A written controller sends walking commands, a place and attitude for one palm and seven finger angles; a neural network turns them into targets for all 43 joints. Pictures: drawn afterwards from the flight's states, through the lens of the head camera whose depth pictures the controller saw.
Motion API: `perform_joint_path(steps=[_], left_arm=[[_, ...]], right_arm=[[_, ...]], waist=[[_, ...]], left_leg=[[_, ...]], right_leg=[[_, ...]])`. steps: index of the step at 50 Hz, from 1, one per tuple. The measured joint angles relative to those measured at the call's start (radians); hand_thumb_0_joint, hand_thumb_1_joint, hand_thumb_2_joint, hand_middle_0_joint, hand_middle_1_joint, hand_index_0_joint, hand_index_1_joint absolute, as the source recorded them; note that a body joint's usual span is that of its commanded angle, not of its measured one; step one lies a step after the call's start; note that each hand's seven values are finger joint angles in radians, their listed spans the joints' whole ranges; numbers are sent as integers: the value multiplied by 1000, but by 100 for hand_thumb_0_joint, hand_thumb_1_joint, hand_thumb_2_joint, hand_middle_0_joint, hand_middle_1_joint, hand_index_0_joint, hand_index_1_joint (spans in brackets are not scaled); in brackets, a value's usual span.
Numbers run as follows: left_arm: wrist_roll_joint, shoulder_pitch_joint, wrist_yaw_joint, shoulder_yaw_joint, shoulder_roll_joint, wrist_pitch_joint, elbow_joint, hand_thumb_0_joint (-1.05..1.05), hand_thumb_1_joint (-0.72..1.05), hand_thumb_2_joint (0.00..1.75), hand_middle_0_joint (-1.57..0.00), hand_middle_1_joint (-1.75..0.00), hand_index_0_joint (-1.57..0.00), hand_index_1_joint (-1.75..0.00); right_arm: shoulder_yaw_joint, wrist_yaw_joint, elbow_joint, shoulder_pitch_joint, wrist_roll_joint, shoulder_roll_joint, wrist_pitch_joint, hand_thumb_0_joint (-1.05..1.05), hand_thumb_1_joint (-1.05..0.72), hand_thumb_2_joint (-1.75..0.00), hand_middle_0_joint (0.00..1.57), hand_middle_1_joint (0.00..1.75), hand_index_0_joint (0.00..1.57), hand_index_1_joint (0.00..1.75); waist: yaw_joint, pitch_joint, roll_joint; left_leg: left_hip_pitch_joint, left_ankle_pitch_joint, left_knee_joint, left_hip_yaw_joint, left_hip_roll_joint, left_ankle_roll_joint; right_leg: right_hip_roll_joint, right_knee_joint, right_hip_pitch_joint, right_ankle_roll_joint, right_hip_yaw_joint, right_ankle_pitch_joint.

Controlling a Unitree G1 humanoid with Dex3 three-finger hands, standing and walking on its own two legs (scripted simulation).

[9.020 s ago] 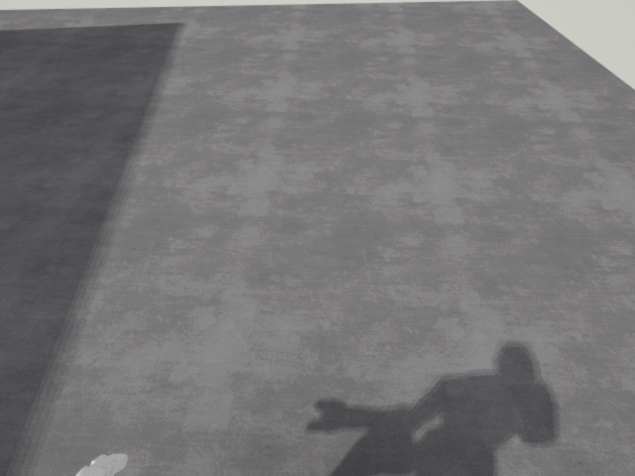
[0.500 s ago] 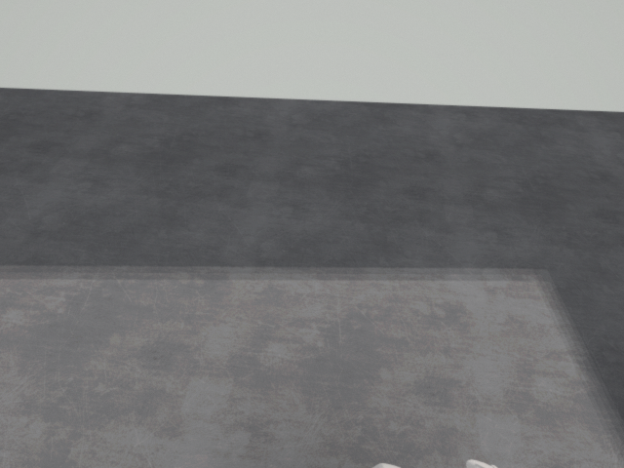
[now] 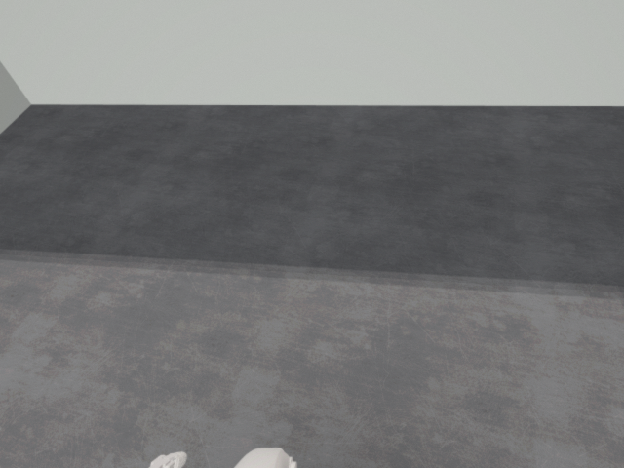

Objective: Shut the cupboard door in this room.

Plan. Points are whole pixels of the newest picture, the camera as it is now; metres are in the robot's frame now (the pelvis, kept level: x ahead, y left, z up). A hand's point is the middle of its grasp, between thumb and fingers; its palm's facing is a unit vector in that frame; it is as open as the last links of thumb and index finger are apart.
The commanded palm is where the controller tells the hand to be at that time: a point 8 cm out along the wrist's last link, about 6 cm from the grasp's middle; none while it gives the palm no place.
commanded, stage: turn or walk to find it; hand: left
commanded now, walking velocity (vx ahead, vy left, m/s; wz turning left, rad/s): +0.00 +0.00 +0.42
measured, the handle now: out of the picture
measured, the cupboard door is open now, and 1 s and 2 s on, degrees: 72 72 72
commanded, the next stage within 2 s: none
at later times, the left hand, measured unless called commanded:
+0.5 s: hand out of the picture -0.04 +0.27 -0.17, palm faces +0.26 -0.93 -0.26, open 7.3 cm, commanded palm none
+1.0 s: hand out of the picture -0.05 +0.19 -0.15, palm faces +0.42 -0.87 -0.27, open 7.3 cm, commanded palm none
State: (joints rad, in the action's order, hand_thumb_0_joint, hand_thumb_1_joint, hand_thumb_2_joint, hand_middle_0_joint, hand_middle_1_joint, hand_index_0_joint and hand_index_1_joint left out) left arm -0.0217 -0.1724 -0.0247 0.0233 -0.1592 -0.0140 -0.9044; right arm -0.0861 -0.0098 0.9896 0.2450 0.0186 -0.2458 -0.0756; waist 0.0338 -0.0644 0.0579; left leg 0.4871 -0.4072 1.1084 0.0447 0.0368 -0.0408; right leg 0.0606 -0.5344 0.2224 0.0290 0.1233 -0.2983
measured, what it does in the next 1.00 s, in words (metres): steps on the spot, turning left: left foot, then right foot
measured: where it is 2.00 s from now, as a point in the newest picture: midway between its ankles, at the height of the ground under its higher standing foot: outside the picture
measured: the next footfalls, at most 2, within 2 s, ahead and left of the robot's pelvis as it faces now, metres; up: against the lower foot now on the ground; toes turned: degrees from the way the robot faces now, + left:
left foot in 0.30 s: +0.00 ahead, +0.15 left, +0.00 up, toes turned +13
right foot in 0.76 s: +0.04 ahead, -0.08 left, +0.00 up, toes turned +14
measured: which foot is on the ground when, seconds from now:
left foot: up 0.00-0.28, down 0.30-0.76, up 0.78-1.00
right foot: down 0.00-0.32, up 0.34-0.74, down 0.76-1.00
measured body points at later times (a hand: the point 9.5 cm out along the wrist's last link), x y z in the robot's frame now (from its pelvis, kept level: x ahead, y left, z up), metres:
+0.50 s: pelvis -0.03 +0.04 +0.00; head +0.00 +0.07 +0.45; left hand -0.05 +0.32 -0.15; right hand +0.13 -0.17 -0.13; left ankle -0.04 +0.14 -0.74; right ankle -0.02 -0.11 -0.66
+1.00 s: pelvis -0.04 -0.01 +0.00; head -0.01 -0.04 +0.45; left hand -0.07 +0.23 -0.13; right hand +0.09 -0.24 -0.16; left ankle -0.13 +0.12 -0.65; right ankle +0.00 -0.09 -0.74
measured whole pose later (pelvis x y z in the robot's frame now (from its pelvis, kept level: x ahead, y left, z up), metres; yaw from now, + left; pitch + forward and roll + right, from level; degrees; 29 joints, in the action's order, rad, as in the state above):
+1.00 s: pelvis -0.04 -0.01 +0.00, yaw +25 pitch -1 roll +2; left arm -0.03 -0.22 -0.02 0.02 -0.15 -0.02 -0.93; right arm -0.09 -0.02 1.00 0.25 0.02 -0.25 -0.08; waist 0.02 -0.06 0.04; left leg 0.47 -0.37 1.13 0.03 -0.01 -0.07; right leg 0.09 -0.51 0.22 0.03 0.17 -0.27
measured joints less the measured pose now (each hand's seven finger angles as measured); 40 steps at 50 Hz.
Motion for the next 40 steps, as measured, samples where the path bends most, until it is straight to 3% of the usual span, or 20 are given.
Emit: perform_joint_path(steps=[3,6,12,15,16,18,21,24,31,35,37,38,40], left_arm=[[-2,-16,-2,0,4,1,-13,0,91,90,-20,-30,-21,-30],[-6,-32,-1,1,1,3,-24,0,91,90,-20,-30,-21,-30],[-13,-62,4,11,-27,-1,-49,0,91,90,-20,-30,-21,-30],[-8,-81,5,22,-53,-12,-64,0,91,90,-20,-30,-21,-30],[-4,-84,6,28,-66,-20,-69,0,91,90,-20,-30,-21,-30],[-2,-85,1,36,-89,-44,-80,0,91,90,-20,-30,-21,-30],[-1,-73,3,44,-103,-66,-98,1,91,90,-20,-30,-20,-30],[-1,-59,10,45,-107,-58,-91,1,91,90,-19,-30,-20,-30],[2,-21,9,35,-86,-48,-53,0,91,90,-19,-30,-20,-30],[8,5,7,26,-62,-37,-29,0,91,90,-19,-30,-20,-30],[9,10,8,20,-52,-23,-13,0,91,90,-19,-30,-20,-30],[6,10,7,17,-44,-14,-8,0,91,90,-19,-30,-20,-30],[-1,9,5,10,-23,-3,-2,0,91,90,-19,-30,-20,-30]], right_arm=[[-1,-3,8,6,1,-5,-2,0,-91,-90,19,30,20,30],[3,-3,16,0,-1,-4,-6,0,-91,-90,19,30,20,30],[20,0,12,-52,-10,5,3,1,-91,-90,19,30,20,30],[28,-1,-11,-76,-12,7,23,1,-91,-90,19,30,20,30],[28,-1,-17,-86,-9,13,33,0,-91,-90,19,30,20,30],[35,0,-29,-103,-6,27,47,0,-91,-90,19,30,20,30],[44,12,-43,-108,-3,40,57,0,-91,-90,19,30,20,30],[52,15,-45,-106,-4,47,59,0,-91,-90,20,30,20,30],[48,12,-47,-83,-2,54,54,0,-91,-90,20,30,21,30],[39,9,-43,-62,2,47,43,0,-91,-90,20,30,21,30],[32,8,-39,-47,0,41,36,0,-91,-90,20,30,21,30],[28,7,-37,-40,-3,35,32,0,-91,-90,20,30,21,30],[16,7,-29,-31,-5,22,19,0,-91,-90,20,30,21,30]], waist=[[1,-2,-7],[-8,-7,-23],[-41,-25,-59],[-49,-22,-72],[-52,-23,-87],[-64,-28,-110],[-60,-18,-104],[-61,-10,-95],[-40,4,-69],[-18,4,-46],[-14,8,-37],[-14,10,-27],[-11,3,-4]], left_leg=[[6,27,48,-13,-35,-21],[-29,2,-21,-27,-60,-33],[-141,-46,-289,-79,-73,-27],[-225,71,-496,-113,-68,-11],[-226,98,-515,-118,-56,30],[-216,87,-490,-123,-44,65],[-227,103,-530,-102,-42,72],[-247,149,-597,-81,-33,75],[-246,199,-651,-36,-12,72],[-217,200,-622,-4,-2,56],[-190,192,-587,12,5,42],[-171,181,-556,21,7,33],[-116,41,-413,33,12,25]], right_leg=[[15,19,-16,-1,30,8],[35,20,-21,-4,54,7],[75,-24,-1,-27,98,-9],[96,-90,27,-51,123,-39],[111,-134,49,-60,114,-54],[100,-280,111,-79,39,-187],[60,-478,191,-92,-36,-195],[45,-545,228,-104,-68,-133],[20,-416,196,-116,-93,-133],[-7,-242,128,-105,-89,-129],[-18,-102,69,-99,-79,-52],[-22,-46,49,-71,-68,3],[-24,-62,50,-18,-40,7]])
